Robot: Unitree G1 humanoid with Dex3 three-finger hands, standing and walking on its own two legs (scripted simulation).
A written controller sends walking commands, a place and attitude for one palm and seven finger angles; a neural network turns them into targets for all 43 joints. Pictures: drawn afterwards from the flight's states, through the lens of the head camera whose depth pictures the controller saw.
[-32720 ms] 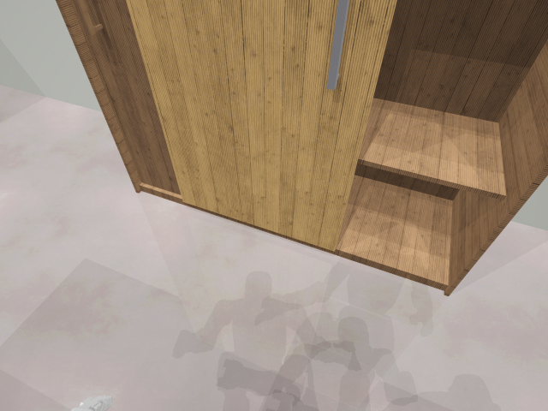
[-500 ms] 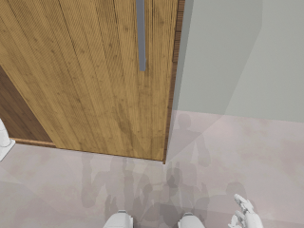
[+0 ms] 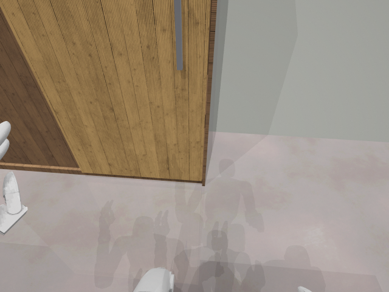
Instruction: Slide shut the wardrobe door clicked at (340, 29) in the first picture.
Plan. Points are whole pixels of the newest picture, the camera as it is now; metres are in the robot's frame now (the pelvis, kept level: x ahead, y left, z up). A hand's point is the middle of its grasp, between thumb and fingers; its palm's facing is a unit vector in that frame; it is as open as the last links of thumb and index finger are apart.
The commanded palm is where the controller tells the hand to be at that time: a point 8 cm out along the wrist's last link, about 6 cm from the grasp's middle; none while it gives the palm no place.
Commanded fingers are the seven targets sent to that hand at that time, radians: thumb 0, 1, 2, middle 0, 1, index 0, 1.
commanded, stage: stop stepping back and stand still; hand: left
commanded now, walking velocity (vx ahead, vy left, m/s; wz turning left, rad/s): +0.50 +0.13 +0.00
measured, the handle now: (179, 26) +0.91 +0.10 +0.21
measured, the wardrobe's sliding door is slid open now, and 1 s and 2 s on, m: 0.00 0.00 0.00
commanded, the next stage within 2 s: let the arm hang, fingers relaxed in 1.60 s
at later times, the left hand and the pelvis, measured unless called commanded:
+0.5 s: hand out of the picture +0.02 +0.26 +0.22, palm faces +0.54 -0.66 -0.53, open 7.4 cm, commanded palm -0.03 +0.28 +0.19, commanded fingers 0.00 0.90 0.90 -0.20 -0.30 -0.20 -0.30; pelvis -0.17 -0.02 +0.00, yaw +1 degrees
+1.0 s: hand out of the picture +0.06 +0.24 +0.20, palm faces +0.44 -0.71 -0.54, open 7.4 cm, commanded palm -0.01 +0.28 +0.19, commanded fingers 0.00 0.90 0.90 -0.20 -0.30 -0.20 -0.30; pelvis -0.17 -0.02 +0.00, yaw -3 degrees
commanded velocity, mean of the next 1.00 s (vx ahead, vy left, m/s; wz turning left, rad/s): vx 0.24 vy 0.02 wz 0.00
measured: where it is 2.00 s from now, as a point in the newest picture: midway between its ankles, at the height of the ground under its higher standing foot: outside the picture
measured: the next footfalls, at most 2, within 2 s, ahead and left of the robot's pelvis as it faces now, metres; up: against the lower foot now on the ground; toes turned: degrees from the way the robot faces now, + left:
left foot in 0.22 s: -0.08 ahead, +0.15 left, +0.00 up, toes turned +8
right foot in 0.50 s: -0.12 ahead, -0.11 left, +0.00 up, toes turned -8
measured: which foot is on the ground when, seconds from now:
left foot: up 0.00-0.20, down 0.22-0.48, up 0.50-0.76, down 0.78-1.00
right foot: down 0.00-0.20, up 0.22-0.48, down 0.50-1.00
